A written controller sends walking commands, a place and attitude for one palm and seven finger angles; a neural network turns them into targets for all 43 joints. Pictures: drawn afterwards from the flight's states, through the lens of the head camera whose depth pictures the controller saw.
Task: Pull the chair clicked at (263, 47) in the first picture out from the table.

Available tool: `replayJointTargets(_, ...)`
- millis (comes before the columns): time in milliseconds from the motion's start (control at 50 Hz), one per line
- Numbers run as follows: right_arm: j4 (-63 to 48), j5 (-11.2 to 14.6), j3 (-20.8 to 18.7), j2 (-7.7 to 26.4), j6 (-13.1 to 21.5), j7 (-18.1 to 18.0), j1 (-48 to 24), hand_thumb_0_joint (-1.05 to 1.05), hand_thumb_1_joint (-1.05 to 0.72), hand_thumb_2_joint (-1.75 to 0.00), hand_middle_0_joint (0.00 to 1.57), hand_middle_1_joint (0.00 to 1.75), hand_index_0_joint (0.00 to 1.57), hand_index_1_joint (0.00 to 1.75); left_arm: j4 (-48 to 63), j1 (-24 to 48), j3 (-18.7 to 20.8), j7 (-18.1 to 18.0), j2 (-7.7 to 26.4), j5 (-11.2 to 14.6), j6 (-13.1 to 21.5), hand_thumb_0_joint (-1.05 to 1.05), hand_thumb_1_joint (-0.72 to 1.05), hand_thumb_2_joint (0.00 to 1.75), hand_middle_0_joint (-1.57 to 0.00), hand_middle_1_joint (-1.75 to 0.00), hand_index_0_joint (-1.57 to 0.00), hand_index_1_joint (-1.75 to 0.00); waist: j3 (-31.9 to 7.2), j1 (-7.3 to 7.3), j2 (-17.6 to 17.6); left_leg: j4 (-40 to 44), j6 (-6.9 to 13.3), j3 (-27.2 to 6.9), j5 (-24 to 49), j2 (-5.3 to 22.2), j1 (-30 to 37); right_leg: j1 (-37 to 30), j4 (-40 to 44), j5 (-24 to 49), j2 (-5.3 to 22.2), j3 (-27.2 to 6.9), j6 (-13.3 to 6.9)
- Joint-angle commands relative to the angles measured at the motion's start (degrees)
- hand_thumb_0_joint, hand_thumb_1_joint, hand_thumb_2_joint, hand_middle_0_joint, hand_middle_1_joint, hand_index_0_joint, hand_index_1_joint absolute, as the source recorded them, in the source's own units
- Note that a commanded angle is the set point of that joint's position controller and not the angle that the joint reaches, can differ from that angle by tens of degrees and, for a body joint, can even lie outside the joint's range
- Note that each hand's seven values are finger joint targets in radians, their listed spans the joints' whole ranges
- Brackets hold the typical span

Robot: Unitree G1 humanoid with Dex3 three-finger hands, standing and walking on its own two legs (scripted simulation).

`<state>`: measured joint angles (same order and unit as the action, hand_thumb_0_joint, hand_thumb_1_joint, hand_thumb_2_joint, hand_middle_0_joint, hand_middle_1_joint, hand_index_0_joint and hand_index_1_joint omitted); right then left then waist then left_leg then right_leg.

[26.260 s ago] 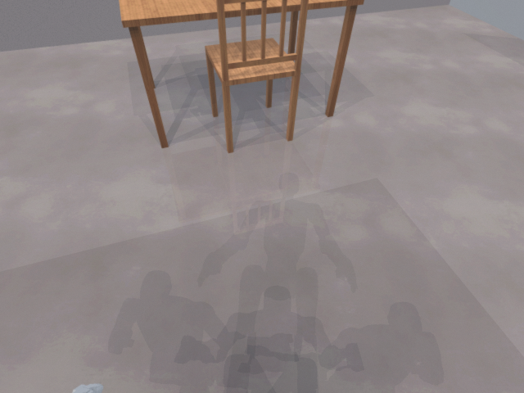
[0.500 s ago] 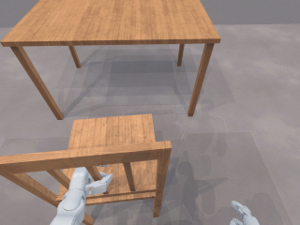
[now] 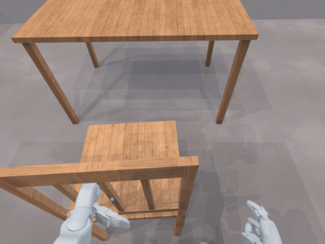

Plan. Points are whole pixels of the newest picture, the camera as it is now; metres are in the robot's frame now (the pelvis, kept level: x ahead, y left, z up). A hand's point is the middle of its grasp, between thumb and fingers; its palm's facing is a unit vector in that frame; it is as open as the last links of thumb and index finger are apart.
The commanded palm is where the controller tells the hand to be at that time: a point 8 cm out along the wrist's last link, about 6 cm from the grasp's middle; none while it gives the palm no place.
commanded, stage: open the thumb and straighten the fingers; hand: left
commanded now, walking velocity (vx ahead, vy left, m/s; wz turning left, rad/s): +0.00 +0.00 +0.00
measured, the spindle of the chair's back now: (113, 196) +0.26 +0.14 -0.06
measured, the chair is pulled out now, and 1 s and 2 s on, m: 0.60 0.60 0.60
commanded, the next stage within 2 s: draw the fingers out of the gap in 0.04 s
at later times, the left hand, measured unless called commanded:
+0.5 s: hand (106, 227) +0.18 +0.14 -0.04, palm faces +0.01 -0.98 -0.18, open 17.5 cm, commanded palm +0.16 +0.19 -0.01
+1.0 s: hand out of the picture +0.11 +0.15 -0.04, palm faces +0.03 -0.98 -0.17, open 17.5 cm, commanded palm +0.08 +0.20 -0.01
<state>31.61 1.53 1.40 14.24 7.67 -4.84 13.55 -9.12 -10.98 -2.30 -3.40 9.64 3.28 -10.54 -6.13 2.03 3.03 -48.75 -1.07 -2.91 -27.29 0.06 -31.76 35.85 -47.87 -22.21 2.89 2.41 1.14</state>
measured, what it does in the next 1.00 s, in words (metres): stands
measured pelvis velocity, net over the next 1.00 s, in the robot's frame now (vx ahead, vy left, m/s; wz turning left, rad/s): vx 0.00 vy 0.00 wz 0.02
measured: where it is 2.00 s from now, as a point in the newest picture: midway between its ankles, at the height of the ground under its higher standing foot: outside the picture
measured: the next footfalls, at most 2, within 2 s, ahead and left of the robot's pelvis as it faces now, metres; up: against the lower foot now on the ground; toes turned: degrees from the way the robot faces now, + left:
none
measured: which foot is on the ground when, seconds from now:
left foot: down 0.00-1.00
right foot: down 0.00-1.00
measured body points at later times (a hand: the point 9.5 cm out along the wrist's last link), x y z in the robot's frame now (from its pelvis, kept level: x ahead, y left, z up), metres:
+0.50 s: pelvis +0.00 +0.00 -0.01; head +0.04 -0.01 +0.44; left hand +0.17 +0.19 -0.03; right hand +0.17 -0.24 -0.09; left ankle -0.03 +0.13 -0.70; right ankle +0.01 -0.13 -0.70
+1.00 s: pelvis +0.00 +0.00 -0.02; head +0.02 +0.00 +0.42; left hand +0.11 +0.20 -0.02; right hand +0.18 -0.23 -0.09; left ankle -0.03 +0.13 -0.70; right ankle +0.01 -0.13 -0.70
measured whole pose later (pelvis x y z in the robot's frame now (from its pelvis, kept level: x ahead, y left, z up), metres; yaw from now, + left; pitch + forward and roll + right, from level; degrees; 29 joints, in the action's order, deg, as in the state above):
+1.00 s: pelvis +0.00 +0.00 -0.02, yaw +1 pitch +12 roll -2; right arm 25.6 2.2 0.0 12.2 6.9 -7.3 14.4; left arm 17.4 -44.4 -6.2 -3.1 10.6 1.2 -10.2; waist -10.6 0.9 3.2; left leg -59.5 -0.9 -4.6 -32.1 -0.1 -39.5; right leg 42.1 -56.6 -26.3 3.1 3.9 1.3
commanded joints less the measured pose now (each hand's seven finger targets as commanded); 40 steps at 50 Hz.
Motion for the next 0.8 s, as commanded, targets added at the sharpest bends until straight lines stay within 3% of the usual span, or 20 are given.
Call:
replayJointTargets(0, -8.64, 0.23, -3.41, 7.46, 2.94, -0.49, -1.59, 0.00, -0.90, -0.90, 0.20, 0.30, 0.20, 0.30, 14.79, 4.72, 0.21, -0.25, 3.21, -0.18, 2.72, 0.00, -0.55, 0.20, 0.00, 0.00, 0.00, 0.00, -12.54, 1.22, -3.27, 5.26, 1.60, 1.63, 22.67, 0.54, 3.68, -10.25, 4.35, 19.37, 0.06, 2.60, -1.33)
replayJointTargets(100, -9.50, 0.00, -3.31, 7.40, 2.54, -0.44, -1.58, 0.00, -0.90, -0.90, 0.20, 0.30, 0.20, 0.30, 17.25, 1.77, 0.09, -1.33, 3.71, -1.00, 1.29, 0.00, -0.55, 0.20, 0.00, 0.00, 0.00, 0.00, -12.45, 0.80, -3.78, 4.92, 1.45, 1.30, 22.22, 0.45, 2.61, -9.88, 3.57, 18.58, 0.16, 3.00, -1.46)
replayJointTargets(120, -9.07, -0.05, -3.67, 7.51, 2.00, -0.67, -1.52, 0.00, -0.90, -0.90, 0.20, 0.30, 0.20, 0.30, 13.39, -1.43, 5.27, -1.67, 7.79, -1.21, 0.77, 0.00, -0.55, 0.20, 0.00, 0.00, 0.00, 0.00, -11.20, -0.18, -5.34, 4.68, 1.36, 1.53, 21.91, 0.32, 0.45, -10.30, 3.32, 19.03, -0.05, 2.88, -1.73)
replayJointTargets(140, -9.79, -0.03, -3.42, 7.25, 1.68, -0.47, -1.64, 0.00, -0.90, -0.90, 0.20, 0.30, 0.20, 0.30, 15.13, -3.45, 3.24, -1.44, 5.72, -1.08, 0.80, 0.00, -0.55, 0.20, 0.00, 0.00, 0.00, 0.00, -11.78, -0.37, -5.26, 4.67, 1.39, 1.83, 21.41, 0.11, 0.33, -10.73, 3.28, 19.43, 0.16, 2.64, -1.60)
replayJointTargets(200, -11.37, 0.25, -3.55, 6.46, 1.25, -0.44, -2.40, 0.00, -0.90, -0.90, 0.20, 0.30, 0.20, 0.30, 19.86, -8.33, 3.16, -1.45, 5.89, -1.18, 1.21, 0.00, -0.55, 0.20, 0.00, 0.00, 0.00, 0.00, -11.87, -0.80, -3.32, 4.38, 1.31, 2.12, 21.02, 0.16, -0.14, -10.83, 2.94, 18.33, 0.24, 2.53, -1.78)
replayJointTargets(260, -11.99, 0.24, -3.44, 6.33, 1.58, -0.63, -2.34, 0.00, -0.90, -0.90, 0.20, 0.30, 0.20, 0.30, 24.26, -9.51, 0.37, -1.71, 4.38, -1.27, 1.59, 0.00, -0.55, 0.20, 0.00, 0.00, 0.00, 0.00, -11.20, 0.31, -1.79, 3.67, 1.51, 1.75, 20.38, 0.19, 0.35, -8.86, 2.91, 16.91, 0.13, 2.60, -1.66)
replayJointTargets(340, -12.17, 0.26, -3.57, 6.28, 2.43, -1.13, -2.14, 0.00, -0.90, -0.90, 0.20, 0.30, 0.20, 0.30, 27.21, -14.09, -0.24, -1.74, 4.28, -1.01, 2.05, 0.00, -0.55, 0.20, 0.00, 0.00, 0.00, 0.00, -10.77, 0.58, -2.56, 2.78, 1.51, 1.15, 19.71, 0.08, -0.37, -7.52, 2.26, 15.62, -0.10, 3.05, -1.65)
replayJointTargets(380, -12.14, 0.20, -3.59, 6.26, 2.57, -1.37, -1.90, 0.00, -0.90, -0.90, 0.20, 0.30, 0.20, 0.30, 27.56, -15.48, -0.62, -1.70, 4.05, -1.24, 2.29, 0.00, -0.55, 0.20, 0.00, 0.00, 0.00, 0.00, -9.75, 0.93, -4.59, 2.44, 1.66, 1.03, 18.19, -0.06, -1.50, -6.73, 2.23, 14.48, -0.18, 3.14, -1.42)
replayJointTargets(420, -12.21, 0.15, -3.71, 6.31, 2.80, -1.60, -2.18, 0.00, -0.90, -0.90, 0.20, 0.30, 0.20, 0.30, 29.29, -16.27, -0.15, -1.69, 5.17, -1.61, 2.55, 0.00, -0.55, 0.20, 0.00, 0.00, 0.00, 0.00, -9.89, 0.63, -2.60, 2.23, 1.61, 0.80, 17.79, -0.15, -1.78, -6.07, 1.88, 13.20, -0.18, 3.08, -1.69)
replayJointTargets(520, -12.90, 0.27, -3.77, 5.58, 2.88, -1.77, -2.93, 0.00, -0.90, -0.90, 0.20, 0.30, 0.20, 0.30, 31.53, -21.63, -0.65, -1.82, 5.00, -2.27, 2.46, 0.00, -0.55, 0.20, 0.00, 0.00, 0.00, 0.00, -9.95, 0.03, -1.53, 1.63, 1.57, 0.61, 17.03, -0.30, -2.40, -5.28, 1.26, 11.68, -0.19, 3.11, -1.86)
replayJointTargets(580, -13.67, 0.23, -3.54, 5.26, 2.84, -1.71, -3.35, 0.00, -0.90, -0.90, 0.20, 0.30, 0.20, 0.30, 32.63, -23.66, -2.95, -1.91, 3.19, -2.65, 2.19, 0.00, -0.55, 0.20, 0.00, 0.00, 0.00, 0.00, -8.90, 0.22, -2.57, 1.41, 1.64, 0.39, 15.25, -0.32, -2.92, -4.08, 1.01, 9.77, -0.20, 3.33, -1.68)
replayJointTargets(720, -15.01, 0.30, -3.86, 4.62, 1.90, -2.10, -3.98, 0.00, -0.90, -0.90, 0.20, 0.30, 0.20, 0.30, 34.85, -29.75, -0.77, -1.95, 5.25, -3.11, 1.88, 0.00, -0.55, 0.20, 0.00, 0.00, 0.00, 0.00, -8.31, -0.81, -3.35, 0.73, 1.82, 0.53, 12.49, -0.62, -5.93, -4.05, 0.85, 7.26, -0.45, 2.89, -1.93)
replayJointTargets(780, -15.45, 0.59, -3.96, 4.24, 1.74, -2.28, -4.18, 0.00, -0.90, -0.90, 0.20, 0.30, 0.20, 0.30, 35.66, -32.74, -0.95, -1.43, 4.67, -2.67, 2.42, 0.00, -0.55, 0.20, 0.00, 0.00, 0.00, 0.00, -7.59, -0.68, -3.78, -0.05, 1.93, 0.87, 11.31, -0.70, -6.57, -3.16, 0.99, 6.35, -0.48, 2.63, -1.69)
